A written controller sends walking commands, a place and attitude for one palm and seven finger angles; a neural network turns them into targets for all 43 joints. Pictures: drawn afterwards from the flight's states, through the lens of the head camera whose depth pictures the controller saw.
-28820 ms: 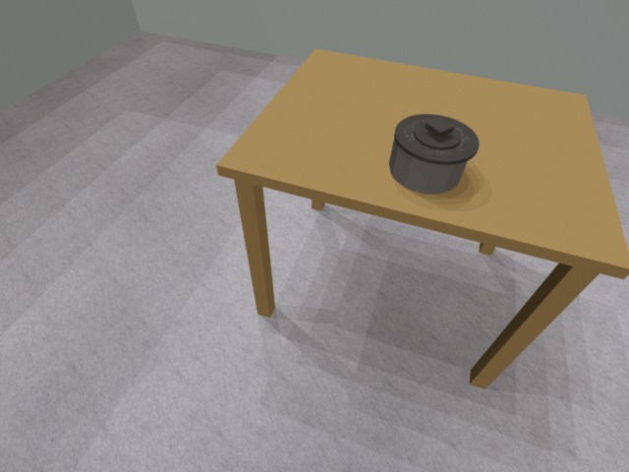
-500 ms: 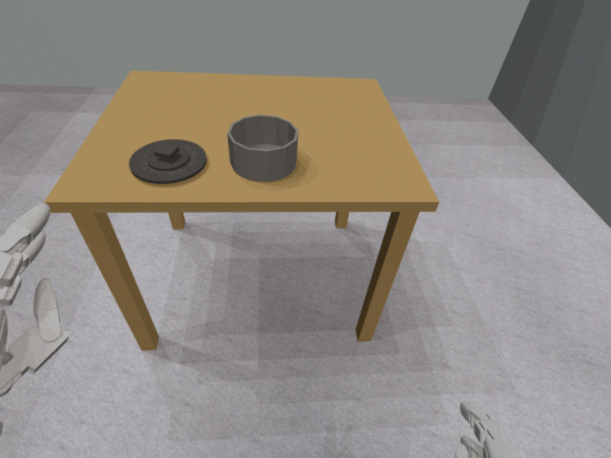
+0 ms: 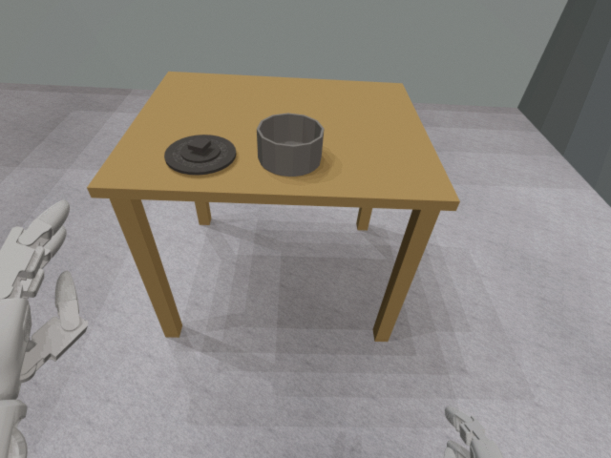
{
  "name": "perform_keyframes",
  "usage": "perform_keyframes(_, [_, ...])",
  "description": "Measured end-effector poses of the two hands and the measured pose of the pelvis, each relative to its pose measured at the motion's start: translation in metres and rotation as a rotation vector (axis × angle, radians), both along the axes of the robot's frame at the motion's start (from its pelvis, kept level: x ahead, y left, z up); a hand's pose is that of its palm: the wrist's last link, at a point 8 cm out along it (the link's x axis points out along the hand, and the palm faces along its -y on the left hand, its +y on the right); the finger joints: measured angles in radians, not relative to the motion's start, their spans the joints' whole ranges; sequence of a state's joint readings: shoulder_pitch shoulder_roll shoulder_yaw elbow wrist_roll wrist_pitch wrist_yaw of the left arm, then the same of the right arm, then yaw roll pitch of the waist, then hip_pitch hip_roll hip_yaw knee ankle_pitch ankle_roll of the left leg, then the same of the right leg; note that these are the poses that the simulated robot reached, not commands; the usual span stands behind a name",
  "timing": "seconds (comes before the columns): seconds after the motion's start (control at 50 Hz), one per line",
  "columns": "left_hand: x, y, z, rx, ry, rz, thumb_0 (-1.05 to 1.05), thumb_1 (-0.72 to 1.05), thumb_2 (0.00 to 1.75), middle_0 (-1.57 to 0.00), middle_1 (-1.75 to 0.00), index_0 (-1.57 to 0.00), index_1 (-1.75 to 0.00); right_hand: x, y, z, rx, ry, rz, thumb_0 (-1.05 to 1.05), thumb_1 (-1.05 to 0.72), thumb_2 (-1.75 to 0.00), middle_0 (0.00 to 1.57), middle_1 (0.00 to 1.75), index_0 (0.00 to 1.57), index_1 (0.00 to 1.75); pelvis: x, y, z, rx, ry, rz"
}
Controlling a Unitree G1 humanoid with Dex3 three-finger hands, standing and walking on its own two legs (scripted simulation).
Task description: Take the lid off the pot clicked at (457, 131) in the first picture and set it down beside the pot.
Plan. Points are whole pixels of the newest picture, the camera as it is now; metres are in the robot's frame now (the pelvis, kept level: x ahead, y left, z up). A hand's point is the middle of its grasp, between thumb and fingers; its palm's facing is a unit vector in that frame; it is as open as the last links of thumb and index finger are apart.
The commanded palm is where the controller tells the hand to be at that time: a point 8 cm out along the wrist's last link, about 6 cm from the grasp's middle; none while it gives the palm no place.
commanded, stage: stop stepping back and stand still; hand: left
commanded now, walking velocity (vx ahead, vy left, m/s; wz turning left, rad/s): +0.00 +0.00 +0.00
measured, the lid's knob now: (199, 144) +0.82 +0.31 -0.02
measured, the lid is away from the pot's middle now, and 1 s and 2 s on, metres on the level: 0.23 0.23 0.23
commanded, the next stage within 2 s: let the arm hang, fingers relaxed in 0.26 s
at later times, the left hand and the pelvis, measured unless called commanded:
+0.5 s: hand out of the picture -0.04 +0.19 -0.16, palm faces +0.06 -0.98 -0.20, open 7.2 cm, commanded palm none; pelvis +0.02 +0.01 +0.01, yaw +3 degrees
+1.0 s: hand out of the picture +0.11 +0.19 -0.16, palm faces +0.04 -0.98 -0.21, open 7.3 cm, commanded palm none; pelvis +0.05 +0.01 +0.01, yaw +1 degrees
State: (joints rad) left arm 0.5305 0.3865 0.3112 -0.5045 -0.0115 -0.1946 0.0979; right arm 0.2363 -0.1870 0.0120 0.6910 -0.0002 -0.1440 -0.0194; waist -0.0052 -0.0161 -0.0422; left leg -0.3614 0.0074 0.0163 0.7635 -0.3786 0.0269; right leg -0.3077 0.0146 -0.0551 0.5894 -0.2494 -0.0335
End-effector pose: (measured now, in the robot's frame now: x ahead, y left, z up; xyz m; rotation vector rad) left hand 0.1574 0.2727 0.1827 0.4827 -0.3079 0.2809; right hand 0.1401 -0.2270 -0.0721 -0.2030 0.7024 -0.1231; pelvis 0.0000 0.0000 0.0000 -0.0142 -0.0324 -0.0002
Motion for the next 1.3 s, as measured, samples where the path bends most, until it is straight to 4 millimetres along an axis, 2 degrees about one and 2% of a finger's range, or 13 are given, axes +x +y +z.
perform_keyframes(0.04, [0.014,0.010,-0.040,-0.035,0.139,0.020,0.00,0.90,0.90,-0.20,-0.30,-0.21,-0.31,-0.003,-0.009,-0.012,-0.013,0.049,0.019,0.01,-0.90,-0.90,0.20,0.30,0.20,0.30,0.000,0.006,-0.006,-0.017,0.026,0.039])
perform_keyframes(0.08, [0.024,0.020,-0.102,-0.131,0.375,0.078,0.00,0.90,0.90,-0.20,-0.30,-0.21,-0.30,-0.011,-0.016,-0.027,-0.026,0.132,0.018,0.01,-0.90,-0.90,0.20,0.30,0.20,0.30,-0.002,0.007,-0.010,-0.002,0.033,0.062])
perform_keyframes(0.12, [0.019,0.021,-0.170,-0.234,0.647,0.140,0.00,0.90,0.90,-0.20,-0.30,-0.20,-0.30,-0.022,-0.023,-0.037,-0.032,0.201,0.009,0.01,-0.90,-0.90,0.20,0.30,0.20,0.30,-0.001,0.006,-0.011,0.018,0.030,0.075])
perform_keyframes(0.2, [-0.039,-0.009,-0.274,-0.387,1.131,0.193,0.00,0.91,0.90,-0.19,-0.30,-0.20,-0.30,-0.051,-0.031,-0.045,-0.031,0.325,-0.047,0.01,-0.90,-0.90,0.20,0.30,0.20,0.30,0.004,0.002,-0.007,0.020,0.010,0.072])
perform_keyframes(0.28, [-0.111,-0.043,-0.323,-0.498,1.462,0.210,0.01,0.93,0.90,-0.20,-0.30,-0.20,-0.30,-0.091,-0.028,-0.045,-0.037,0.477,-0.111,0.01,-0.90,-0.90,0.20,0.30,0.20,0.30,0.009,0.003,-0.001,0.007,0.007,0.055])
perform_keyframes(0.4, [-0.183,-0.042,-0.324,-0.552,1.699,0.315,0.01,0.97,0.90,-0.20,-0.30,-0.20,-0.30,-0.147,-0.007,-0.045,-0.011,0.717,-0.130,0.01,-0.90,-0.90,0.20,0.30,0.19,0.30,0.017,0.004,0.009,0.003,0.029,0.047])
perform_keyframes(0.52, [-0.202,-0.034,-0.312,-0.533,1.763,0.393,0.01,0.94,0.90,-0.20,-0.30,-0.20,-0.30,-0.158,0.014,-0.052,0.048,0.800,-0.135,0.01,-0.90,-0.90,0.20,0.30,0.20,0.30,0.025,0.007,0.012,0.003,0.034,0.047])
perform_keyframes(0.6, [-0.186,-0.032,-0.309,-0.512,1.741,0.398,0.01,0.92,0.90,-0.20,-0.30,-0.20,-0.30,-0.146,0.025,-0.059,0.085,0.779,-0.133,0.01,-0.90,-0.90,0.20,0.30,0.20,0.30,0.030,0.008,0.013,0.005,0.033,0.041])
perform_keyframes(0.7, [-0.147,-0.034,-0.310,-0.499,1.662,0.358,0.00,0.92,0.90,-0.19,-0.30,-0.20,-0.30,-0.120,0.034,-0.064,0.115,0.719,-0.125,0.00,-0.90,-0.90,0.20,0.30,0.20,0.30,0.036,0.009,0.013,0.007,0.031,0.034])
perform_keyframes(0.82, [-0.098,-0.038,-0.312,-0.491,1.560,0.302,0.00,0.93,0.90,-0.20,-0.30,-0.20,-0.30,-0.102,0.025,-0.063,0.090,0.685,-0.135,0.02,-0.93,-0.90,0.20,0.30,0.20,0.30,0.043,0.009,0.013,0.010,0.026,0.028])
perform_keyframes(0.94, [-0.068,-0.035,-0.311,-0.475,1.515,0.269,0.00,0.93,0.90,-0.20,-0.30,-0.20,-0.30,-0.089,0.016,-0.059,0.069,0.656,-0.147,0.01,-0.92,-0.90,0.20,0.30,0.20,0.30,0.050,0.009,0.013,0.011,0.027,0.022])
perform_keyframes(1.08, [-0.056,-0.035,-0.311,-0.472,1.520,0.256,0.00,0.92,0.90,-0.20,-0.30,-0.20,-0.30,-0.079,0.013,-0.058,0.062,0.653,-0.154,0.00,-0.91,-0.90,0.20,0.30,0.19,0.30,0.057,0.009,0.013,0.010,0.028,0.016])
perform_keyframes(1.3, [-0.064,-0.035,-0.314,-0.478,1.580,0.277,0.00,0.92,0.90,-0.20,-0.30,-0.20,-0.30,-0.073,0.018,-0.059,0.067,0.677,-0.159,0.00,-0.91,-0.90,0.20,0.30,0.19,0.30,0.067,0.010,0.014,0.009,0.031,0.008])
